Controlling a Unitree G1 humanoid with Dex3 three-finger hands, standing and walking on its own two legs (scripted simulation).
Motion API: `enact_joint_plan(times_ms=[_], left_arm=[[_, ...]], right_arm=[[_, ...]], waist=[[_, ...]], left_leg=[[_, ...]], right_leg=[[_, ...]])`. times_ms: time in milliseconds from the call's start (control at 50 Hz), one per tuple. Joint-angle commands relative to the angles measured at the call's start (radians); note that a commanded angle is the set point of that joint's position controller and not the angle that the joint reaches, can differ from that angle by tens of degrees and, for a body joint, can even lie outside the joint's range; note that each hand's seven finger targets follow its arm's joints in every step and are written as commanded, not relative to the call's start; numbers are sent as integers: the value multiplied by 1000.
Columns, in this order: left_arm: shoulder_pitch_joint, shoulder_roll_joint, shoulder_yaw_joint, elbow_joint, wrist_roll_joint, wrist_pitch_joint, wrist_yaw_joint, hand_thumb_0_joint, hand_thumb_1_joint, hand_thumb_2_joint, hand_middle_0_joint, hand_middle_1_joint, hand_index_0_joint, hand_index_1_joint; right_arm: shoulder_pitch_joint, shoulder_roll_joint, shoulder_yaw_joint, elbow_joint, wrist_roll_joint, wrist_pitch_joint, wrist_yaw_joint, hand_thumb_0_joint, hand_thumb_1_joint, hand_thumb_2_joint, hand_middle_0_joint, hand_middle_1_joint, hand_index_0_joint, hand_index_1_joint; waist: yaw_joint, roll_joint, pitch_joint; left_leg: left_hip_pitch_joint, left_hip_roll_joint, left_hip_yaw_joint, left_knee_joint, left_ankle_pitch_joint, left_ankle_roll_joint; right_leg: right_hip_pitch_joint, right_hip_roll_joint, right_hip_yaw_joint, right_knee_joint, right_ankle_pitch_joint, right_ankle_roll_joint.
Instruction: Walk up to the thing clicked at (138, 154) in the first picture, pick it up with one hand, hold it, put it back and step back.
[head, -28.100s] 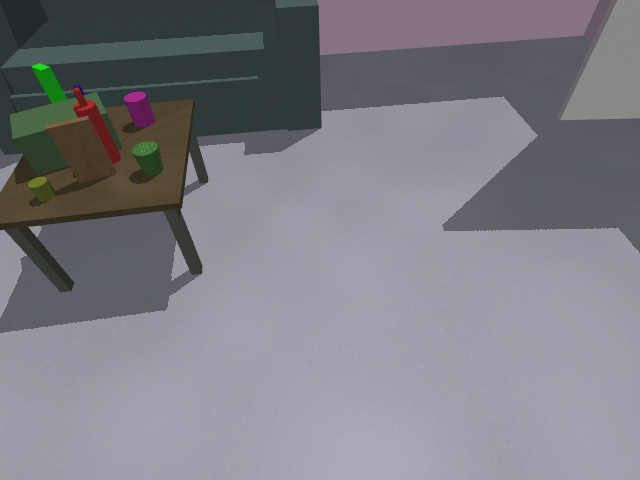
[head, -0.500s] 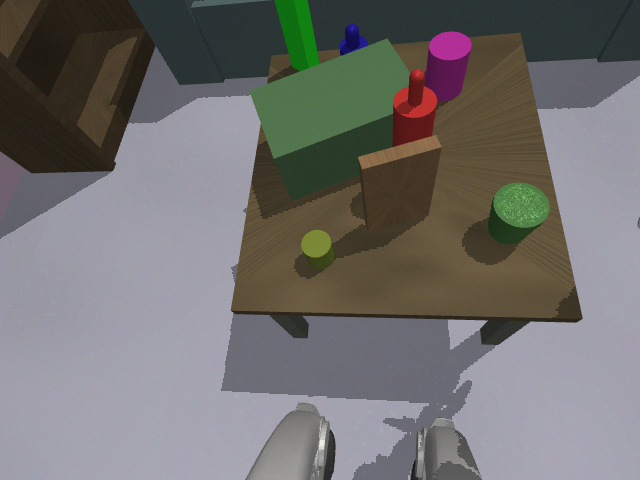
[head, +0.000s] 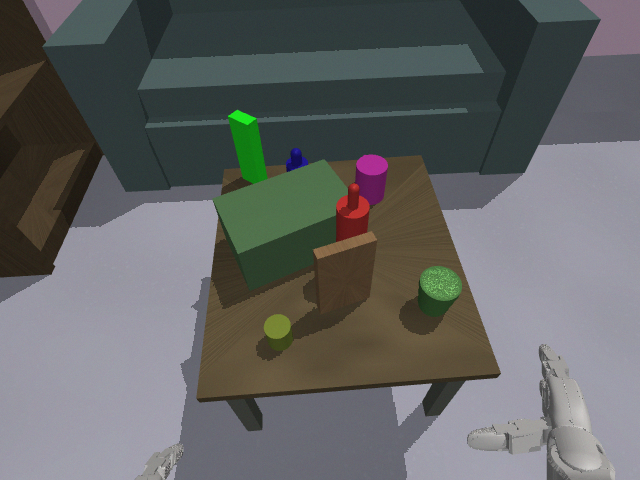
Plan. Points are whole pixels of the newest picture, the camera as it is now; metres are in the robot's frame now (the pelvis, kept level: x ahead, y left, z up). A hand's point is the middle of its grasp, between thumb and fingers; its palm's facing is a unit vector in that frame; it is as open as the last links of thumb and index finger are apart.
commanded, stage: home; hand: right
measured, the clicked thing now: (436, 294) +0.54 -0.21 -0.28
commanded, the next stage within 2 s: none
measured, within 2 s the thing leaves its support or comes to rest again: neither
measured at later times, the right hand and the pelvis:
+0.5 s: hand out of the picture +0.15 -0.17 -0.07, palm faces +0.08 +0.98 -0.19, open 17.2 cm; pelvis -0.01 +0.01 -0.01, yaw -1 degrees
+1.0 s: hand out of the picture +0.16 -0.18 -0.07, palm faces +0.07 +0.98 -0.19, open 17.7 cm; pelvis +0.00 +0.00 -0.02, yaw -1 degrees
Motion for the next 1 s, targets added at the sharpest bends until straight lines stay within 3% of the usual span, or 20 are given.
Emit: enact_joint_plan(times_ms=[0,20,60,140,200,320,460,540,560,660,720,740,820,840,860,940,960,980], left_arm=[[-43,110,44,-154,4,-77,20,0,894,899,-199,-295,-200,-294],[-56,109,46,-161,4,-82,22,0,888,896,-198,-293,-199,-292],[-66,105,47,-178,4,-98,30,0,893,899,-199,-294,-200,-293],[-69,117,52,-205,9,-119,49,0,891,898,-198,-294,-199,-293],[-70,116,50,-221,14,-143,63,0,894,899,-199,-295,-200,-294],[-76,121,44,-234,14,-195,77,0,894,900,-199,-297,-200,-296],[-85,123,40,-246,15,-240,78,0,895,900,-199,-297,-200,-297],[-77,124,41,-251,18,-258,82,0,895,900,-199,-298,-200,-297],[-72,124,42,-247,20,-262,84,0,895,900,-199,-298,-200,-297],[-56,131,49,-241,23,-277,92,0,895,901,-200,-299,-200,-299],[-55,127,47,-232,25,-285,96,0,895,901,-200,-300,-200,-300],[-51,130,48,-231,25,-287,96,0,895,901,-200,-300,-200,-299],[-51,118,37,-225,26,-295,98,0,895,901,-200,-301,-200,-300],[-45,125,44,-221,28,-294,97,0,896,902,-200,-301,-201,-301],[-47,125,43,-221,28,-297,99,0,895,901,-200,-301,-200,-301],[-50,127,46,-219,28,-303,98,0,895,901,-200,-301,-200,-300],[-53,122,44,-212,30,-303,98,0,896,901,-200,-301,-200,-301],[-51,123,43,-219,30,-303,97,0,896,901,-200,-301,-200,-301]], right_arm=[[66,-95,1,-416,8,-19,0,0,459,-109,62,68,62,68],[108,-111,-11,-470,10,-17,3,0,466,-106,61,67,61,67],[229,-89,15,-528,5,6,13,0,462,-108,62,68,62,68],[280,-100,40,-649,5,51,42,0,459,-110,62,69,62,69],[314,-106,44,-678,8,102,61,0,464,-107,61,68,61,68],[337,-77,71,-694,25,201,92,0,502,-83,57,61,57,61],[406,-92,34,-704,24,279,99,0,571,-42,50,48,50,48],[388,-87,33,-736,23,288,100,0,585,-33,48,46,48,46],[395,-97,21,-746,21,288,100,0,587,-32,48,46,48,46],[390,-77,41,-767,22,292,104,0,599,-25,46,43,46,43],[403,-91,26,-776,24,295,104,0,611,-17,45,41,45,41],[404,-73,48,-770,21,298,108,0,599,-24,46,43,46,43],[416,-108,17,-780,14,311,107,0,604,-21,46,42,46,42],[417,-83,43,-777,15,314,110,0,611,-16,45,41,45,41],[427,-77,41,-771,18,318,110,0,605,-20,45,42,45,42],[395,-79,40,-787,17,324,112,0,611,-15,45,40,45,40],[404,-101,19,-786,12,324,109,0,606,-19,45,42,45,42],[409,-84,38,-780,11,327,112,0,611,-13,44,40,44,40]], waist=[[11,9,-179],[7,10,-170],[11,10,-159],[45,-9,-168],[47,5,-157],[32,6,-125],[-5,-3,-103],[7,5,-113],[-2,-16,-135],[15,-6,-154],[2,-14,-158],[13,-12,-151],[2,-19,-178],[11,-23,-168],[9,-13,-173],[11,-32,-142],[-3,-46,-151],[7,-28,-149]], left_leg=[[137,-17,12,-91,210,19],[137,-16,10,-94,187,16],[123,-15,12,-86,179,15],[85,-15,11,-62,185,14],[69,-10,8,-69,136,11],[46,-16,26,-62,99,15],[42,-11,22,-73,40,14],[30,-17,28,-55,41,12],[36,-17,29,-42,61,14],[21,-25,38,-14,99,15],[30,-24,39,-8,114,15],[17,-26,40,-4,109,15],[33,-24,39,8,166,16],[29,-24,39,4,169,15],[31,-25,43,13,184,16],[5,-29,46,8,114,16],[17,-27,45,8,124,18],[13,-28,48,9,124,16]], right_leg=[[72,31,-32,-103,236,-34],[53,35,-33,-98,213,-35],[43,38,-34,-87,199,-36],[36,40,-24,-55,190,-37],[22,44,-21,-47,142,-40],[13,42,-6,-59,122,-34],[-36,52,-15,-53,80,-31],[-45,47,-8,-48,78,-32],[-33,47,-7,-46,100,-29],[-14,38,9,-40,143,-25],[-21,38,11,-34,163,-21],[-18,35,15,-38,157,-21],[-1,38,12,-24,222,-18],[-3,41,10,-21,225,-19],[1,36,17,-22,248,-16],[-16,29,31,-48,176,-12],[-16,33,26,-43,189,-10],[-14,30,31,-44,191,-11]])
